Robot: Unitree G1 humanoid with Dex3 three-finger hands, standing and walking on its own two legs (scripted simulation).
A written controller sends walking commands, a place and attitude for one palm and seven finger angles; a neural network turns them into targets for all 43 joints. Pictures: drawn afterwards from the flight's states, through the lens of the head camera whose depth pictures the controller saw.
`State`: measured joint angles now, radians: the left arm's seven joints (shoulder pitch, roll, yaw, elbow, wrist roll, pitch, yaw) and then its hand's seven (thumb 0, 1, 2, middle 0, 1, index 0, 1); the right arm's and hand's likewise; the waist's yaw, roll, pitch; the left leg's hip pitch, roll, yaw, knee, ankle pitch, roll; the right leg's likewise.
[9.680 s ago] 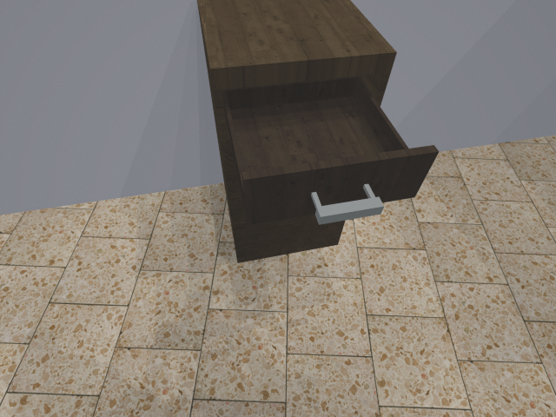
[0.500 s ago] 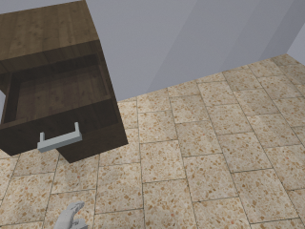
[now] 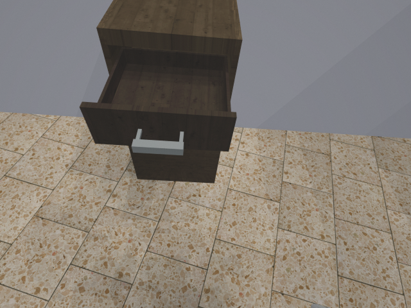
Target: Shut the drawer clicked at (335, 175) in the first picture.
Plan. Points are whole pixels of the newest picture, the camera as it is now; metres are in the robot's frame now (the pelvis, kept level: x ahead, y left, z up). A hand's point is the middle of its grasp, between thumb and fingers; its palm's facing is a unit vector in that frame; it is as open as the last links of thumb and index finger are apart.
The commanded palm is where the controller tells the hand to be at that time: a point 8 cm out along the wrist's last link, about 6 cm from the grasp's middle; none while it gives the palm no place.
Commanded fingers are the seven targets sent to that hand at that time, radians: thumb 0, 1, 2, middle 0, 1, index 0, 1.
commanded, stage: take the last steps up to it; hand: left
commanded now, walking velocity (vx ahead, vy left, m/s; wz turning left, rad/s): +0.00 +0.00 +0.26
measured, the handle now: (159, 140) +0.50 +0.17 -0.03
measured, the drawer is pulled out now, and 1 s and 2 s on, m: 0.29 0.29 0.29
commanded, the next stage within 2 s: come to a stop and stand still in 0.94 s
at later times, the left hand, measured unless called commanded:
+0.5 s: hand out of the picture +0.06 +0.17 -0.15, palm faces +0.00 -0.98 -0.18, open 7.4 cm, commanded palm none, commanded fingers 0.00 0.90 0.90 -0.20 -0.30 -0.20 -0.30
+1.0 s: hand out of the picture +0.02 +0.05 -0.15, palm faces +0.18 -0.98 -0.12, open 7.3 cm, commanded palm none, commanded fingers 0.00 0.90 0.90 -0.20 -0.30 -0.20 -0.30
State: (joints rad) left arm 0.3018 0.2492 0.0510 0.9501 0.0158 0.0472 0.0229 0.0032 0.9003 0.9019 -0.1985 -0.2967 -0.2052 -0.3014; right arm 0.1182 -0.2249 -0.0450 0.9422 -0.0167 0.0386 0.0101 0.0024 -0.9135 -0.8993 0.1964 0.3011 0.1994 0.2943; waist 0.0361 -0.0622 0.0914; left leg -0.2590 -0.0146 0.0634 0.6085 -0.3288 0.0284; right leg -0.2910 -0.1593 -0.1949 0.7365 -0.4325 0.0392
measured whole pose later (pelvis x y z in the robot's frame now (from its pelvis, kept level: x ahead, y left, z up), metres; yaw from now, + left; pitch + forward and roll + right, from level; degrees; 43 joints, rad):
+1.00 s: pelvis +0.12 -0.07 +0.02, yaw +4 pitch +0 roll +0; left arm 0.46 0.05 -0.01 1.17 0.02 -0.06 0.02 0.00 0.91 0.90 -0.20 -0.30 -0.20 -0.30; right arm 0.18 -0.18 -0.05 1.10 -0.02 0.01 -0.01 0.01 -0.94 -0.90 0.20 0.30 0.20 0.29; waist 0.04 0.02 0.03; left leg -0.47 0.07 0.07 0.77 -0.26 -0.01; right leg 0.00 0.04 -0.15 0.32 -0.32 -0.06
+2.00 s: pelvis +0.13 -0.14 +0.02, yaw +4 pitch -1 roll +0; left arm 0.25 0.17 0.01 1.11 0.01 0.01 0.03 0.00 0.93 0.90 -0.20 -0.30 -0.20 -0.30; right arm 0.30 -0.12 -0.01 1.16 -0.02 0.02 -0.03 0.00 -0.91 -0.90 0.20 0.30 0.20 0.29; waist 0.01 -0.01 0.02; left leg -0.15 0.03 0.02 0.41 -0.23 -0.02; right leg -0.21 0.00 -0.09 0.42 -0.19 -0.04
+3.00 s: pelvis +0.15 -0.11 +0.01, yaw +3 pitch -1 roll +0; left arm 0.29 0.14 0.00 1.10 0.02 -0.01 0.03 0.00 0.91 0.90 -0.19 -0.30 -0.20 -0.30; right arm 0.30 -0.16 0.02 1.11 -0.02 -0.02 -0.03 0.00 -0.91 -0.90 0.20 0.30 0.20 0.29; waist 0.00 0.01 0.02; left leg -0.15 -0.02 0.04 0.47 -0.30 0.03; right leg -0.22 -0.05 -0.06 0.50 -0.26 0.01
